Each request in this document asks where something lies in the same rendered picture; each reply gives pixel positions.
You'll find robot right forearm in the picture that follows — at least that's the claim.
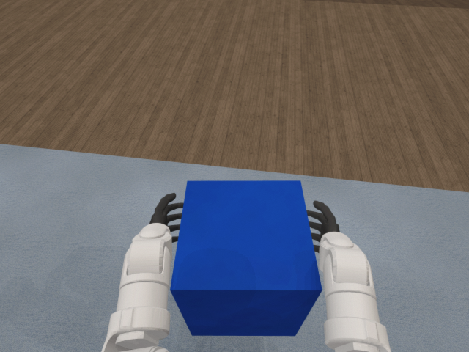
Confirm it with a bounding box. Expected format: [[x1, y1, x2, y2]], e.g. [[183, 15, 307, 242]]
[[319, 232, 391, 352]]

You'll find carton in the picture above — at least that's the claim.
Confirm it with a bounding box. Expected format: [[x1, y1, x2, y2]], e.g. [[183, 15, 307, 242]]
[[170, 180, 322, 336]]

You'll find left robot hand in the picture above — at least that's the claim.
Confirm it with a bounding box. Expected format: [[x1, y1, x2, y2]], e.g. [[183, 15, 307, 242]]
[[149, 193, 184, 243]]

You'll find robot left forearm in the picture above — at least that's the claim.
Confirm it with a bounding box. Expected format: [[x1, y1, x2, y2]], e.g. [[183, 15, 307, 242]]
[[101, 223, 172, 352]]

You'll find right robot hand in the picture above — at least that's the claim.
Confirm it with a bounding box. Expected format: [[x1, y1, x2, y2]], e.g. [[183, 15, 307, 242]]
[[307, 201, 340, 253]]

